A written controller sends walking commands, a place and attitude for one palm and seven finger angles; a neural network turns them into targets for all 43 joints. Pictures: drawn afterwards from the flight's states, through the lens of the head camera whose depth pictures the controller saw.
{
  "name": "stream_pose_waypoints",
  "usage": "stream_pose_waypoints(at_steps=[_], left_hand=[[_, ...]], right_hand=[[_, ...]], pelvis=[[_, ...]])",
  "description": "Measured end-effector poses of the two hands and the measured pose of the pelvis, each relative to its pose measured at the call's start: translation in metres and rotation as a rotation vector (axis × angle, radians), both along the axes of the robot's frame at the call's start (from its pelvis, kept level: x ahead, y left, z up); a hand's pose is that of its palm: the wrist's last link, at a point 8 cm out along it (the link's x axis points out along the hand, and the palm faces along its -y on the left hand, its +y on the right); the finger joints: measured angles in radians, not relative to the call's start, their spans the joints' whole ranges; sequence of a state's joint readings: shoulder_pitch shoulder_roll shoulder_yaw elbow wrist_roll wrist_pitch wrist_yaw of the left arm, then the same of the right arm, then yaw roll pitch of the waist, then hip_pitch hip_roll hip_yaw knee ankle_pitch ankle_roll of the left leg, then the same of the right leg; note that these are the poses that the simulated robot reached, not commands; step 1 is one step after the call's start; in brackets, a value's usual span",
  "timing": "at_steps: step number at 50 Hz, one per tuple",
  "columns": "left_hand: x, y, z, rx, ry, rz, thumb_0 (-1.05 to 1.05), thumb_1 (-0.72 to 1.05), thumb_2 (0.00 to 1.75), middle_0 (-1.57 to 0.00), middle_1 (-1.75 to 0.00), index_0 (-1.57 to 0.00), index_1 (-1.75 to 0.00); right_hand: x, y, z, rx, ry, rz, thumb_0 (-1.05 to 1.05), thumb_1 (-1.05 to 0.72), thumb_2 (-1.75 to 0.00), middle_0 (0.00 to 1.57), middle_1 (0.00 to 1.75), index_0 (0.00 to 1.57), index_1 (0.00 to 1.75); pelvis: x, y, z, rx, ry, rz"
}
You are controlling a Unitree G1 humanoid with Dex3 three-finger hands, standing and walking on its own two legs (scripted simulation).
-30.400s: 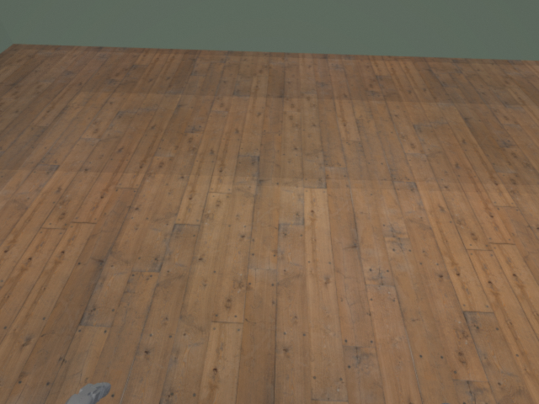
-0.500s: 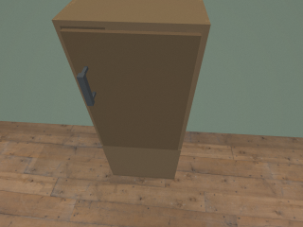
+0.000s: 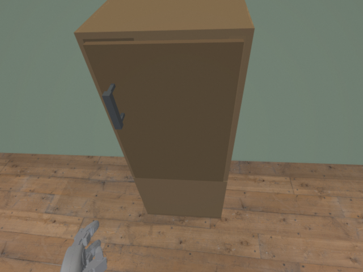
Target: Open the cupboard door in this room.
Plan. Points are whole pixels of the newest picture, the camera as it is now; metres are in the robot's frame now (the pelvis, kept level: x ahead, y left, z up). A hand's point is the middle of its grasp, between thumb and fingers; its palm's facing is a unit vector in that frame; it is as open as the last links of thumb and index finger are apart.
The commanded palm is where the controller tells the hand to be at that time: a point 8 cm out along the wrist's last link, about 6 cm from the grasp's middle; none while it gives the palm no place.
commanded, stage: raise the hand with hooked fingers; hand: left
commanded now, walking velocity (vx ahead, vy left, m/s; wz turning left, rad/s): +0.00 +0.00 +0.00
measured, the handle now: (115, 106) +0.52 +0.22 +0.09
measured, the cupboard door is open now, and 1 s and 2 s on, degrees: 0 0 0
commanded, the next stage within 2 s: move the hooked fingers beside the handle in 1.94 s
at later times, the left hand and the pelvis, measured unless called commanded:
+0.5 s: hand (90, 244) +0.18 +0.20 +0.02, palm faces -0.03 -1.00 -0.09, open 10.1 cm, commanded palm +0.15 +0.26 +0.01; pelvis -0.04 +0.02 -0.07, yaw +2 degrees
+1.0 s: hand (69, 212) +0.23 +0.25 +0.05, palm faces -0.03 -1.00 -0.09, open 13.0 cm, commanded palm +0.20 +0.31 +0.06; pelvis -0.02 +0.03 -0.03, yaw +0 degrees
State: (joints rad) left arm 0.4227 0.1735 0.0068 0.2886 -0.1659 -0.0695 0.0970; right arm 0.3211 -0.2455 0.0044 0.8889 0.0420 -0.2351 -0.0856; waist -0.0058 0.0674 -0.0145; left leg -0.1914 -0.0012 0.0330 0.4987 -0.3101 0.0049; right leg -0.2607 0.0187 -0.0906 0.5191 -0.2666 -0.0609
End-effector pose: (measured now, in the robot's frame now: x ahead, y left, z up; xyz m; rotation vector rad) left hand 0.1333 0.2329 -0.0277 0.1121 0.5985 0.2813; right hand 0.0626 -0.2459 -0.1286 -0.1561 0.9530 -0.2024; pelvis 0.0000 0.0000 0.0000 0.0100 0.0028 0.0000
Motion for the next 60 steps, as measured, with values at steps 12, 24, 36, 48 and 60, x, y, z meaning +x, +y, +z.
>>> stream_pose_waypoints(at_steps=[12, 24, 36, 48, 60], left_hand=[[0.026, -0.026, 0.005, -0.193, -0.518, -0.36, 0.01, 0.64, 0.78, -0.22, -0.48, -0.22, -0.47], [0.014, 0.026, 0.044, -0.008, -0.713, -0.301, 0.02, 0.35, 0.66, -0.23, -0.65, -0.23, -0.65], [0.057, 0.05, 0.053, -0.088, -0.499, -0.27, 0.01, 0.07, 0.54, -0.26, -0.83, -0.26, -0.83], [0.072, 0.067, 0.073, -0.044, -0.547, -0.347, 0.0, -0.21, 0.42, -0.27, -1.01, -0.28, -1.01], [0.096, 0.105, 0.117, -0.032, -0.6, -0.26, -0.01, -0.45, 0.32, -0.29, -1.17, -0.29, -1.16]], right_hand=[[0.123, -0.013, 0.071, -0.139, -0.511, 0.183, 0.01, -0.91, -0.9, 0.2, 0.3, 0.2, 0.3], [0.112, 0.06, 0.012, -0.031, -0.385, 0.306, 0.01, -0.91, -0.9, 0.2, 0.3, 0.2, 0.3], [0.04, 0.059, 0.01, 0.002, -0.232, 0.108, 0.02, -0.9, -0.9, 0.2, 0.3, 0.21, 0.3], [0.071, 0.032, 0.034, -0.106, -0.315, 0.153, 0.02, -0.91, -0.9, 0.2, 0.3, 0.2, 0.3], [0.101, 0.049, 0.05, -0.05, -0.381, 0.203, 0.01, -0.91, -0.9, 0.2, 0.3, 0.2, 0.3]], pelvis=[[-0.024, 0.002, -0.045, 0.017, 0.135, -0.019], [-0.037, 0.018, -0.066, -0.055, 0.162, 0.043], [-0.026, 0.033, -0.041, -0.029, 0.146, -0.01], [-0.021, 0.035, -0.034, -0.042, 0.111, 0.013], [-0.013, 0.027, -0.019, -0.036, 0.064, 0.017]])
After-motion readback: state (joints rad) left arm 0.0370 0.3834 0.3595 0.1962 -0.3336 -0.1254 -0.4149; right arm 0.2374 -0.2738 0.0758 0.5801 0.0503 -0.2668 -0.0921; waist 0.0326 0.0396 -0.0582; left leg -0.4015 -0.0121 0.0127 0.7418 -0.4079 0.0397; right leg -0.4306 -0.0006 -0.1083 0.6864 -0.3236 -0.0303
